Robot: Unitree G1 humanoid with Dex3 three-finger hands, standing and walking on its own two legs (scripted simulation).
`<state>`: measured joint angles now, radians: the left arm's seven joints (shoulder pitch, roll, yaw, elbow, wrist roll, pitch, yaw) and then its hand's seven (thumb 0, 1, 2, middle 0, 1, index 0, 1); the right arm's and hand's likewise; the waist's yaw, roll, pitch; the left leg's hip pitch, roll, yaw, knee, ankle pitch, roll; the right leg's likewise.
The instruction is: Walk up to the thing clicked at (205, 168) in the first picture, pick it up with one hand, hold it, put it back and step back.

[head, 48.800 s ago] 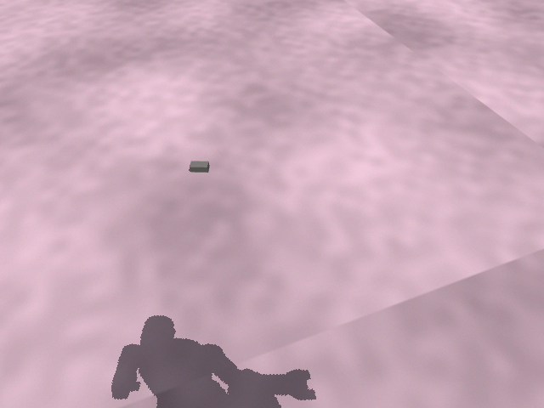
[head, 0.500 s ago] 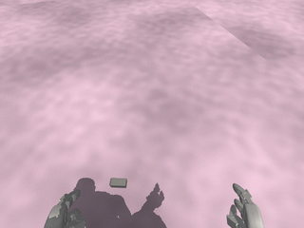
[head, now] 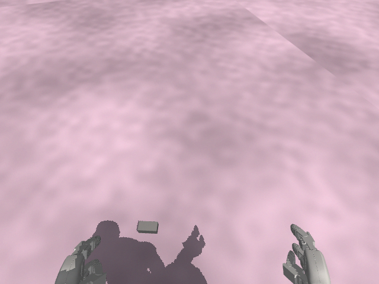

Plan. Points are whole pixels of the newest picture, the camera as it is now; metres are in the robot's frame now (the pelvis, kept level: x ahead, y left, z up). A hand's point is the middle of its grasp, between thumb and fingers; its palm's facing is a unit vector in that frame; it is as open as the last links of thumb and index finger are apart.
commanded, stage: home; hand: left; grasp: from above
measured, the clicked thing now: (148, 227) +0.51 +0.20 -0.70
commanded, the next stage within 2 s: stand in 0.82 s
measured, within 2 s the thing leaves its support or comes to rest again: neither
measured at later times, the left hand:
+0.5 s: hand (103, 275) +0.17 +0.18 -0.04, palm faces +0.03 -0.98 -0.21, open 7.4 cm
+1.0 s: hand (99, 278) +0.17 +0.20 -0.07, palm faces +0.00 -0.96 -0.30, open 7.4 cm
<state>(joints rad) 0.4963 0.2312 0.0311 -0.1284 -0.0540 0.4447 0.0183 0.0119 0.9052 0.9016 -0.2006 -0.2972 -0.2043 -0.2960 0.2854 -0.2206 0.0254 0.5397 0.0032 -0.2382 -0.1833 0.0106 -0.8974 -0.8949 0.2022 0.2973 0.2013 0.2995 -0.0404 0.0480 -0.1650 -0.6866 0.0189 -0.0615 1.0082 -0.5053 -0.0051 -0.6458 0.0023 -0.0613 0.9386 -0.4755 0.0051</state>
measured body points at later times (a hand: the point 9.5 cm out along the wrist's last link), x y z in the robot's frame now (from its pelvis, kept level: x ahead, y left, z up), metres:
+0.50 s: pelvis +0.00 +0.00 +0.00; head +0.03 +0.01 +0.45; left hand +0.17 +0.23 -0.03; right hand +0.16 -0.25 -0.06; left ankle +0.00 +0.12 -0.68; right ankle +0.00 -0.13 -0.68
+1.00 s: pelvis -0.01 +0.00 +0.01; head +0.02 +0.00 +0.46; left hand +0.17 +0.24 -0.05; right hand +0.15 -0.25 -0.08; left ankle +0.00 +0.12 -0.68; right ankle +0.00 -0.13 -0.68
